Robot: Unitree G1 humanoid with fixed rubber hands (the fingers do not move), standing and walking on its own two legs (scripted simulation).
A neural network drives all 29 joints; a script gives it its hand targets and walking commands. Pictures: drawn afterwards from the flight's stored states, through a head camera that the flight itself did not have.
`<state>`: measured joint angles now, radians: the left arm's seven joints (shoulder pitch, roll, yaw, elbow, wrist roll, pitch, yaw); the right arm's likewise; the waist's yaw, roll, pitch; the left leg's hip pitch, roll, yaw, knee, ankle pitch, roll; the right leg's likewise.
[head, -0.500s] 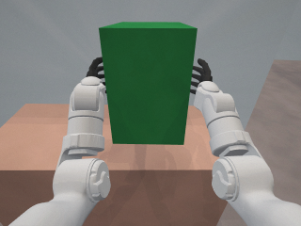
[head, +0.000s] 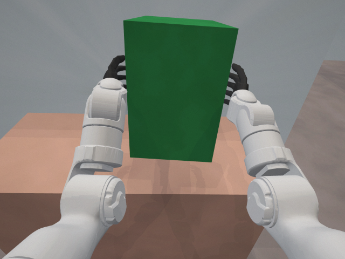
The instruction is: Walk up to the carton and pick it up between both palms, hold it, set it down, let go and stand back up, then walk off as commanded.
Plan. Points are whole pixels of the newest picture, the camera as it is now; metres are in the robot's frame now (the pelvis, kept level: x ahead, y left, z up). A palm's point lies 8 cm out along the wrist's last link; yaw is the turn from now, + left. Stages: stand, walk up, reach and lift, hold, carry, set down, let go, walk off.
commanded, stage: hold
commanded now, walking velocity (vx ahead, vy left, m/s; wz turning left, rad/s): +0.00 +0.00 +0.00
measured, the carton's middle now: (175, 81) +0.49 +0.01 +0.25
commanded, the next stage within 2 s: none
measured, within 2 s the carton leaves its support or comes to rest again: neither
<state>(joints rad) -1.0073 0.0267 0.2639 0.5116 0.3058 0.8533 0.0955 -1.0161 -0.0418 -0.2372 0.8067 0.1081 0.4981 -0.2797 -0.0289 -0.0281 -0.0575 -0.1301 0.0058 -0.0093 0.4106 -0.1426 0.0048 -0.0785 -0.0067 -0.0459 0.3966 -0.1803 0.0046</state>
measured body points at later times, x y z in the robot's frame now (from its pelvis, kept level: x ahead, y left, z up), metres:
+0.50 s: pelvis -0.01 +0.00 +0.00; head -0.12 +0.02 +0.43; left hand +0.36 +0.16 +0.30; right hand +0.37 -0.13 +0.29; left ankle +0.06 +0.12 -0.74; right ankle +0.03 -0.12 -0.74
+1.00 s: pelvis -0.01 +0.00 +0.00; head -0.08 +0.02 +0.44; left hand +0.38 +0.15 +0.28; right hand +0.39 -0.13 +0.27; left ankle +0.06 +0.12 -0.74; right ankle +0.03 -0.12 -0.74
